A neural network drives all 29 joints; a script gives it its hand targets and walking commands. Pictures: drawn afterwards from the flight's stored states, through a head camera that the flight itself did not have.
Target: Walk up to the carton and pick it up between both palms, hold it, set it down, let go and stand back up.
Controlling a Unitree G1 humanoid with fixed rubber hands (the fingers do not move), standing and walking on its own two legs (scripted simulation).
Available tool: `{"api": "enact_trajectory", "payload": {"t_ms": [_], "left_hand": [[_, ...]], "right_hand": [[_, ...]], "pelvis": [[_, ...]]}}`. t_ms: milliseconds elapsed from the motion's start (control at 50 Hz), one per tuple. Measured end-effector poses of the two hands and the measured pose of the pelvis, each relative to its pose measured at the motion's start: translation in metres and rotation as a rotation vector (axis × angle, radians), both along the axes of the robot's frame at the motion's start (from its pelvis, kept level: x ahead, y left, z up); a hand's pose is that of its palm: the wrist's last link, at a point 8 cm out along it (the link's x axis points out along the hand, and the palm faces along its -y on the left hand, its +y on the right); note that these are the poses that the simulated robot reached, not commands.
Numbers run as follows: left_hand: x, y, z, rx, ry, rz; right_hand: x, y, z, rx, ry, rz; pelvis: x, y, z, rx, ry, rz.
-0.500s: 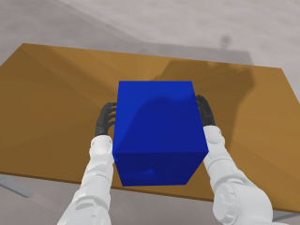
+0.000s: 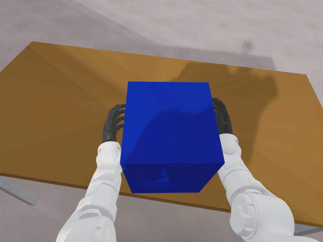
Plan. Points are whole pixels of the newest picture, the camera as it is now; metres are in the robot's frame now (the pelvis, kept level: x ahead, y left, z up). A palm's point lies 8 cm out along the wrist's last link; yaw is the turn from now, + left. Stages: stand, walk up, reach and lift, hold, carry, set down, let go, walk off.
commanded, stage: reach and lift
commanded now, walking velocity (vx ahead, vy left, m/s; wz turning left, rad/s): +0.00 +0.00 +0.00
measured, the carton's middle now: (166, 142) +0.38 +0.01 +0.01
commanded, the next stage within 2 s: none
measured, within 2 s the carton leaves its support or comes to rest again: neither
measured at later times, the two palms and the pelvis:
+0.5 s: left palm (103, 119) +0.38 +0.16 +0.10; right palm (225, 114) +0.40 -0.13 +0.11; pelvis +0.01 +0.01 +0.00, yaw +2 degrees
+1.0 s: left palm (95, 106) +0.36 +0.16 +0.16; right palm (235, 107) +0.38 -0.13 +0.16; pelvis +0.00 +0.03 +0.00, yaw +1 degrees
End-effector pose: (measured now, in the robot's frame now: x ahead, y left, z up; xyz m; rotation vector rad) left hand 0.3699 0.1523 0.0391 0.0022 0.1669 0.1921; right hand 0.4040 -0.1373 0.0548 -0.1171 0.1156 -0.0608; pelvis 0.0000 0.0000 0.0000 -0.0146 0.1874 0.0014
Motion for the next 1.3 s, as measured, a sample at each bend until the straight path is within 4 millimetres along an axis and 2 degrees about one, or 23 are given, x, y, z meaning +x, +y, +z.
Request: {"api": "enact_trajectory", "payload": {"t_ms": [140,260,500,760,1000,1300], "left_hand": [[0.001,0.000,0.002,-0.008,0.002,-0.004],[0.006,0.002,0.015,-0.002,0.000,-0.009],[0.006,0.010,0.061,0.053,-0.022,-0.031],[0.001,0.009,0.101,0.054,0.000,-0.061],[-0.006,0.012,0.121,0.036,0.022,-0.077],[-0.007,0.003,0.146,0.015,0.015,-0.114]], "right_hand": [[0.000,0.000,0.004,-0.002,0.000,-0.003],[0.004,0.002,0.017,0.006,-0.003,-0.011],[0.000,0.010,0.059,0.068,-0.021,-0.027],[-0.014,0.008,0.093,0.089,0.000,-0.060],[-0.024,0.010,0.109,0.119,0.022,-0.075],[-0.035,0.000,0.132,0.135,0.016,-0.107]], "pelvis": [[0.002,0.002,-0.001,-0.005,0.002,0.005],[0.005,0.003,0.000,-0.010,-0.024,0.009],[0.012,0.011,0.001,-0.014,-0.140,0.037],[0.006,0.019,0.001,-0.009,-0.237,0.037],[-0.002,0.026,0.000,-0.008,-0.256,0.024],[-0.009,0.019,0.000,-0.002,-0.268,0.029]]}}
